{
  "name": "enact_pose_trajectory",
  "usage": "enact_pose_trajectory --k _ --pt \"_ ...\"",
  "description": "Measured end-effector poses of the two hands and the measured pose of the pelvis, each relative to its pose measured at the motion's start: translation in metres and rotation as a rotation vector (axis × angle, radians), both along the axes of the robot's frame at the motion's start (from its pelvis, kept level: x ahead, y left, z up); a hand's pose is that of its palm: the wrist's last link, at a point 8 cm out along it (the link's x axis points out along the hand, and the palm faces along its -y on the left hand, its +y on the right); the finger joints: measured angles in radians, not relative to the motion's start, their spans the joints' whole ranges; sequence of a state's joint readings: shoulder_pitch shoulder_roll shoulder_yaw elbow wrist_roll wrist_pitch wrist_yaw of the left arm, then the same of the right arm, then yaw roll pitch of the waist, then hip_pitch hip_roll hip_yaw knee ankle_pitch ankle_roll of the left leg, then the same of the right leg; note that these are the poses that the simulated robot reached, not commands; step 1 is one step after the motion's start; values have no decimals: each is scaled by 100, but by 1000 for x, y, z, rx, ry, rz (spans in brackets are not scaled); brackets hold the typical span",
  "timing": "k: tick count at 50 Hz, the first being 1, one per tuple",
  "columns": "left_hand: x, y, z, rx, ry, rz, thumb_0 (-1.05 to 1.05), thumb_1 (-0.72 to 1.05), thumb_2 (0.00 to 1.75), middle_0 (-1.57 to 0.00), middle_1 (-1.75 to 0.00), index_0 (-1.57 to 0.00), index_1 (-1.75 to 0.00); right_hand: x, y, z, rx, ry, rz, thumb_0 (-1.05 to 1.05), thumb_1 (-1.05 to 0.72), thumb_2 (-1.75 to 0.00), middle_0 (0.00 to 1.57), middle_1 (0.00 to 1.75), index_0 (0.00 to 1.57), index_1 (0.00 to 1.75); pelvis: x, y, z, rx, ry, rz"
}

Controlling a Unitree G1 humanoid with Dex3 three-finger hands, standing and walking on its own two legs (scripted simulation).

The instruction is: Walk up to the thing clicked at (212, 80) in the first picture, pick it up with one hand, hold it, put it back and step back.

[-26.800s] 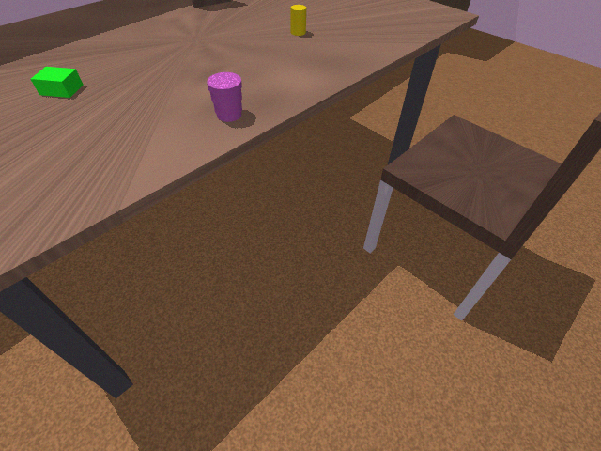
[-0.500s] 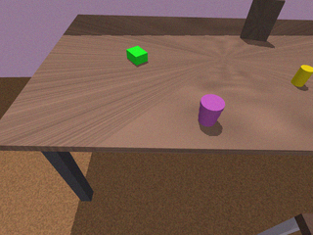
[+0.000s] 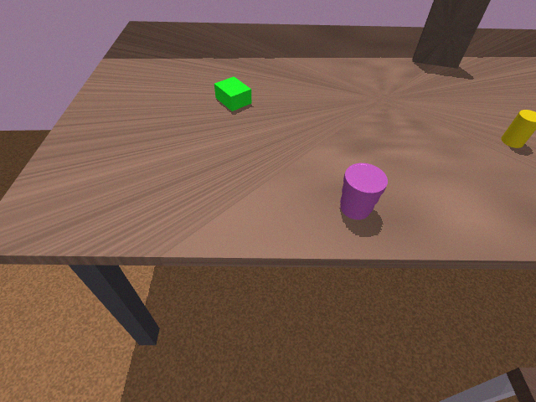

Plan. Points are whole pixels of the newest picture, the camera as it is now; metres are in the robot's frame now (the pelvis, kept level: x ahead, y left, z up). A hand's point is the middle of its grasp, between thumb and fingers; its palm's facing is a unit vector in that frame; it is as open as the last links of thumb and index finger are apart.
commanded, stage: home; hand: right
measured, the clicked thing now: (360, 193) +0.47 -0.18 +0.01
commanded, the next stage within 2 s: stand in 0.20 s
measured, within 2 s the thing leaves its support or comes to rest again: neither
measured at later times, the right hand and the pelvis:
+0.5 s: hand out of the picture +0.06 -0.25 -0.16, palm faces -0.04 +0.93 -0.36, open 15.6 cm; pelvis +0.00 +0.00 +0.00, yaw +0 degrees
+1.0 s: hand out of the picture +0.05 -0.25 -0.16, palm faces -0.05 +0.93 -0.35, open 7.5 cm; pelvis -0.01 +0.00 +0.00, yaw +0 degrees
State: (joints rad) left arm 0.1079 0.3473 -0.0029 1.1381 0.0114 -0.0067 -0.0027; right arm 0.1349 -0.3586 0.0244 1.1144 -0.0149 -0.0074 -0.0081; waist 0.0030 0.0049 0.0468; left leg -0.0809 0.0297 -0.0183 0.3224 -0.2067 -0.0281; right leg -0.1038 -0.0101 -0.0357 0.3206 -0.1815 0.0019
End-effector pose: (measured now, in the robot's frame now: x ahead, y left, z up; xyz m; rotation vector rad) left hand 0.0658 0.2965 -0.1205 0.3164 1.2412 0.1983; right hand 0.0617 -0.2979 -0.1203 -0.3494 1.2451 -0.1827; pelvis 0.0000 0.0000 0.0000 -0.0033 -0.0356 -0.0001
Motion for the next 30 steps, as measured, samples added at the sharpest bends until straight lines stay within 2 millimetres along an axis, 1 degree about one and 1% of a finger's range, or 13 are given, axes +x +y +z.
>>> enact_pose_trajectory --k 10,19,21,24,30 --pt "3 2 0 0 -7 0 0 90 89 -20 -30 -20 -30 4 1 2 -5 -12 -4 -1 54 -5 6 5 5 5 1 2 0 0 -4 -1" --pt "0 3 0 -2 -8 4 0 90 89 -20 -30 -20 -30 1 3 2 -4 -12 -7 -1 52 -7 7 7 7 7 -1 3 0 1 -8 0" --pt "-1 4 0 -2 -8 5 0 90 89 -20 -30 -20 -30 0 3 2 -3 -13 -8 -1 47 -12 10 11 10 11 -1 4 0 1 -9 0" --pt "-4 4 0 -3 -6 7 0 90 89 -20 -30 -20 -30 -1 3 2 -2 -12 -8 -1 35 -24 14 18 13 17 -3 4 1 2 -10 0" --pt "-10 5 0 -1 3 9 1 91 89 -20 -30 -20 -30 -6 5 1 2 -7 -9 -1 -1 -58 18 26 18 25 -5 4 1 3 -11 0"
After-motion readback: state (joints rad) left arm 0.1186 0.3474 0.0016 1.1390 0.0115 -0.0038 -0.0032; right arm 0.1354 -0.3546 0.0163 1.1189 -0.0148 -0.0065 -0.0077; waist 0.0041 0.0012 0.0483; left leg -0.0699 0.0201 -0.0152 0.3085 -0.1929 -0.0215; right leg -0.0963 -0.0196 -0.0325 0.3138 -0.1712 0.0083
